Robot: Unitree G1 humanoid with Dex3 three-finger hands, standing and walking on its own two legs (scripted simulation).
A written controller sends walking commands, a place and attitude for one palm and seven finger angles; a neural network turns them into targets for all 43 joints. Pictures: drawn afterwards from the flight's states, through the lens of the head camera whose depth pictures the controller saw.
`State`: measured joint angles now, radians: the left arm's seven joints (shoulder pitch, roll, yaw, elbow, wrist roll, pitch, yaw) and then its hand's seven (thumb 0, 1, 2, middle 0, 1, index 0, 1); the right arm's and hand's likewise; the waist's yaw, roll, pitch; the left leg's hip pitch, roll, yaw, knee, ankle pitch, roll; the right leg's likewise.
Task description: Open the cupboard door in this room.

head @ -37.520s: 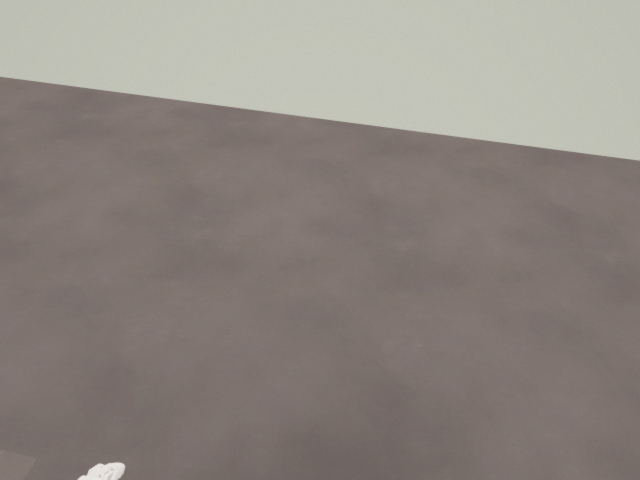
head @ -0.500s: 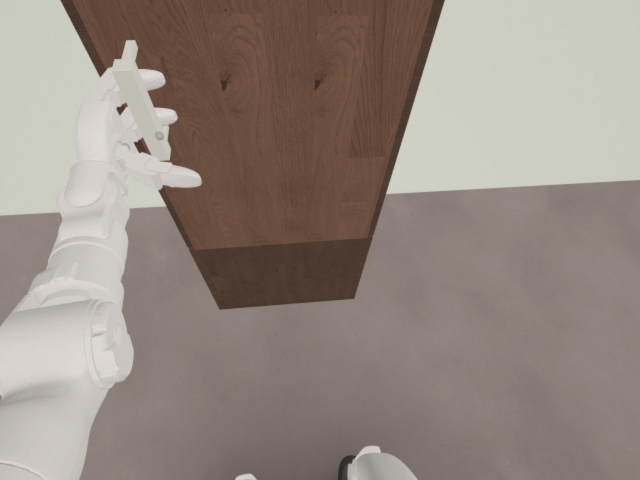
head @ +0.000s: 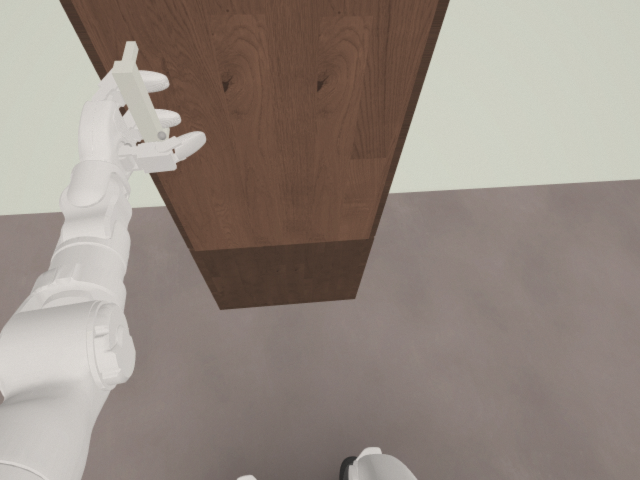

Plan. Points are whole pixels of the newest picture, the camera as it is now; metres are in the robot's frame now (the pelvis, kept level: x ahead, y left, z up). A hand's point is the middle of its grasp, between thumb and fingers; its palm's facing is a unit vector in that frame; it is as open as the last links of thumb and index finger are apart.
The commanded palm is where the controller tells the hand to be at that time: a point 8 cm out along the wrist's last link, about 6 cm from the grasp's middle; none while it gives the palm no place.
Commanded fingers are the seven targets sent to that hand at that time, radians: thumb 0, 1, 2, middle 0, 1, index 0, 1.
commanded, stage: close the thumb around the handle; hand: left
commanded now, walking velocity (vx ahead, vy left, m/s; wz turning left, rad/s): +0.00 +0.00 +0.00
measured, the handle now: (147, 106) +0.56 +0.18 +0.11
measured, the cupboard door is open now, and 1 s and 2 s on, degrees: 0 21 41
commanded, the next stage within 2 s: pull the door open along its arc in 0.32 s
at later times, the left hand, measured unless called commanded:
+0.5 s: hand (163, 138) +0.51 +0.15 +0.11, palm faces +0.02 -1.00 -0.02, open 5.7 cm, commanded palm +0.47 +0.20 +0.11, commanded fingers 0.00 0.90 0.90 -0.40 -1.35 -0.40 -1.35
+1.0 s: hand (194, 217) +0.39 +0.11 +0.11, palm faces +0.22 -0.97 +0.07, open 6.1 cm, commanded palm +0.33 +0.16 +0.11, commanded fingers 0.00 0.90 0.90 -0.40 -1.35 -0.40 -1.35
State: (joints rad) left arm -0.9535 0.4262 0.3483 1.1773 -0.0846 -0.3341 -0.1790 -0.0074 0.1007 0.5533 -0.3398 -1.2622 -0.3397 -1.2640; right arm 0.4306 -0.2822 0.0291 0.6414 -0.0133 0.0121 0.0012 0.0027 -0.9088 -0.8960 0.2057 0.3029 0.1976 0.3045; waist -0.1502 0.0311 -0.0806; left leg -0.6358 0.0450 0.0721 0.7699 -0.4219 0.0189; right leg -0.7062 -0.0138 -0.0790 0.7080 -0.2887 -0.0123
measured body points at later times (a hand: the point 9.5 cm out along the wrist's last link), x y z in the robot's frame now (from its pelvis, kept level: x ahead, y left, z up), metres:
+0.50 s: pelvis +0.01 +0.00 +0.00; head +0.10 +0.00 +0.44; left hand +0.50 +0.21 +0.11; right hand +0.01 -0.26 -0.12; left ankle -0.04 +0.10 -0.71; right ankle +0.02 -0.12 -0.71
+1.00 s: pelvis +0.01 -0.01 +0.02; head +0.05 -0.02 +0.46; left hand +0.37 +0.16 +0.11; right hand +0.14 -0.25 -0.09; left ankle -0.04 +0.10 -0.71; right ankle +0.02 -0.12 -0.71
